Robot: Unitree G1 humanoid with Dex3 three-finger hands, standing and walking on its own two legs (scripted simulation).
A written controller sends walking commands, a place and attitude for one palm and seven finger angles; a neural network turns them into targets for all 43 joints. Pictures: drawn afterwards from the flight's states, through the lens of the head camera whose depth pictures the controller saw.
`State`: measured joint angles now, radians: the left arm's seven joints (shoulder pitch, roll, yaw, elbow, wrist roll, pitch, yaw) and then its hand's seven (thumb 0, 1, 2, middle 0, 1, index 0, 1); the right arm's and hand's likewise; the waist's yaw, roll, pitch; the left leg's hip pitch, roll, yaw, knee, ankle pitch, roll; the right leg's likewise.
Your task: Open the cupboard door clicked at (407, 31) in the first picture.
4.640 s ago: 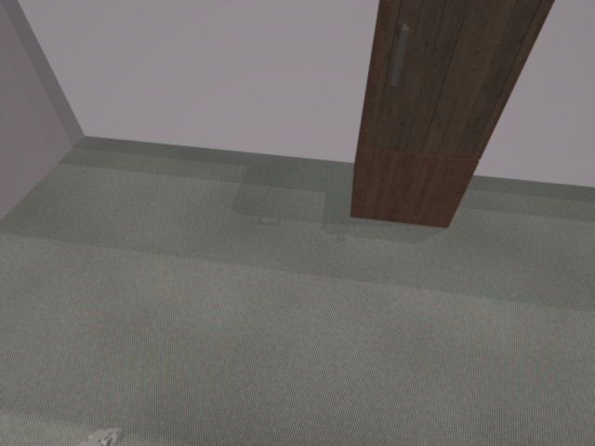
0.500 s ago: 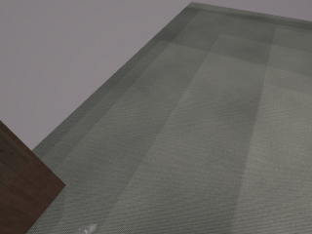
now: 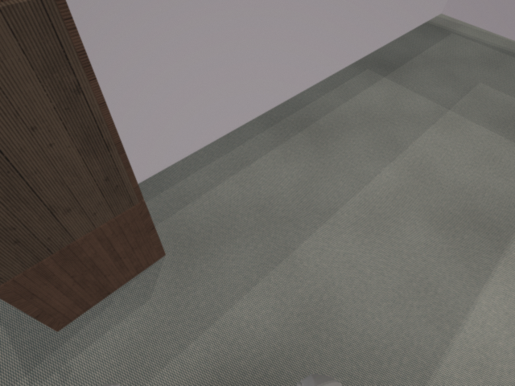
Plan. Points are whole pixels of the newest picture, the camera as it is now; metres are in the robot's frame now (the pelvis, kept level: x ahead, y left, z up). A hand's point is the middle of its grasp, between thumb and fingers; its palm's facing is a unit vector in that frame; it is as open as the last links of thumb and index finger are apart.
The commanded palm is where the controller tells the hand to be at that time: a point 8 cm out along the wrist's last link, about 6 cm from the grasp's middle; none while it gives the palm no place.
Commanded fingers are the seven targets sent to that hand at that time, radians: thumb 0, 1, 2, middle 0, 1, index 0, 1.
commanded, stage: turn to face it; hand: left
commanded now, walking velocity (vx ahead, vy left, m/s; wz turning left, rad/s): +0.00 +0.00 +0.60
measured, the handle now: out of the picture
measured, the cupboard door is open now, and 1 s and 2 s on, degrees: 0 0 0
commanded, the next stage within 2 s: take the last steps up to it in 1.22 s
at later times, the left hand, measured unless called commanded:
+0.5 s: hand out of the picture -0.02 +0.14 -0.14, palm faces +0.37 -0.89 -0.27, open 7.4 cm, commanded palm none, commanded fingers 0.00 0.90 0.90 -0.20 -0.30 -0.20 -0.30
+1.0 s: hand out of the picture -0.11 +0.22 -0.16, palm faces +0.61 -0.75 -0.26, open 7.4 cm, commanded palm none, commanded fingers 0.00 0.90 0.90 -0.20 -0.30 -0.20 -0.30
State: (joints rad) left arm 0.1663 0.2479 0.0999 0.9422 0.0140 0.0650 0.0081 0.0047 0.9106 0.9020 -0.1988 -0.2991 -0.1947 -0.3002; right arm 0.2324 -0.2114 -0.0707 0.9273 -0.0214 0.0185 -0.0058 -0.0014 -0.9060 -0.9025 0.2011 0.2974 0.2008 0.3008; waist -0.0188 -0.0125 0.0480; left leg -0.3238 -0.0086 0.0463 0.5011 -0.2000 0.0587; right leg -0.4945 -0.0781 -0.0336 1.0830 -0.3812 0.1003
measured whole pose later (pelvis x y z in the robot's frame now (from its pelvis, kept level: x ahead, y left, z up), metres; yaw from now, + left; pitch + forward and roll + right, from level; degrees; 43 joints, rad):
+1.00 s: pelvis -0.05 -0.01 +0.00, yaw +36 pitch +0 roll -1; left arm 0.16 0.26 0.07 0.92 0.01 0.06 0.01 0.01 0.91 0.90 -0.20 -0.30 -0.20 -0.30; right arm 0.18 -0.20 -0.04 0.92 -0.02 0.03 0.00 0.00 -0.90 -0.90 0.20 0.30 0.20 0.30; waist 0.00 -0.02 0.06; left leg -0.22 -0.04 -0.01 0.45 -0.23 0.05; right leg -0.47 -0.09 -0.02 1.04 -0.39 0.11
